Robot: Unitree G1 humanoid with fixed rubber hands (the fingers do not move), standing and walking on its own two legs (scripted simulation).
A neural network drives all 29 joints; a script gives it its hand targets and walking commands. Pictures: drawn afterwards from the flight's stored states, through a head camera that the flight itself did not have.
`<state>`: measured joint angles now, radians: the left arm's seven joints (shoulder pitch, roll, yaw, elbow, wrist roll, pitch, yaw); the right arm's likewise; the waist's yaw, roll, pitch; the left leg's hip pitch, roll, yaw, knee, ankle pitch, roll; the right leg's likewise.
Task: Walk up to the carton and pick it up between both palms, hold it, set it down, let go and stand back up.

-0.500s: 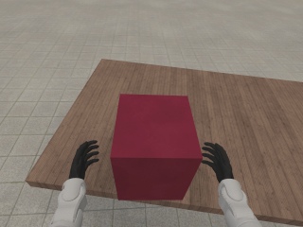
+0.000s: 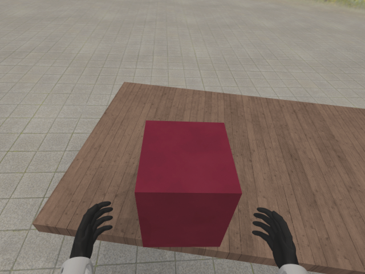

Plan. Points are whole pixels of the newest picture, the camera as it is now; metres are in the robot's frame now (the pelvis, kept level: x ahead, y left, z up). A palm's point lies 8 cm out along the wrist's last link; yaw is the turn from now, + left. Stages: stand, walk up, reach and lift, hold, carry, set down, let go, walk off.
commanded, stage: set down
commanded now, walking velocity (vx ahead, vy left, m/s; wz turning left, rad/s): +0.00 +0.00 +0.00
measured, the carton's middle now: (183, 184) +0.36 +0.03 +0.00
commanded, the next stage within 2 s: let go in 1.62 s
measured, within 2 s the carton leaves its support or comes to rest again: neither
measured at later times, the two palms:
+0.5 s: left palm (81, 260) +0.17 +0.23 -0.02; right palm out of the picture +0.17 -0.19 -0.02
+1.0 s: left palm (85, 263) +0.17 +0.22 -0.04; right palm out of the picture +0.18 -0.21 -0.04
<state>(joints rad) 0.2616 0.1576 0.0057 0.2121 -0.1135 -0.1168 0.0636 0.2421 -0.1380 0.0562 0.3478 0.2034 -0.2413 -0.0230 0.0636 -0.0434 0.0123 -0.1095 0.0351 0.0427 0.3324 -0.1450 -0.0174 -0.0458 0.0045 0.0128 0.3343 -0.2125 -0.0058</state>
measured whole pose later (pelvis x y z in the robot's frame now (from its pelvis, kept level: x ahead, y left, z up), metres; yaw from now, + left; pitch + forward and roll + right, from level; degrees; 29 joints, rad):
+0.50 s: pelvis +0.00 +0.01 +0.00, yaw -1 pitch -5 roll +0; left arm 0.34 0.18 -0.02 0.21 -0.12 -0.10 0.08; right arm 0.34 -0.14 0.02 0.32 0.17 -0.22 0.01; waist 0.07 -0.04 0.06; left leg -0.08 0.03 0.07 0.31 -0.14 -0.01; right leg -0.03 0.00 0.04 0.32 -0.21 0.00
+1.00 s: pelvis +0.02 +0.00 +0.00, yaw -1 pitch -4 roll +0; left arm 0.34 0.18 0.01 0.30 -0.06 -0.06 0.04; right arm 0.31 -0.16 0.03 0.47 0.12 -0.25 0.02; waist 0.05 -0.04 0.05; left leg -0.07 0.04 0.06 0.31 -0.16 -0.02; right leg -0.01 0.01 0.03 0.29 -0.22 0.00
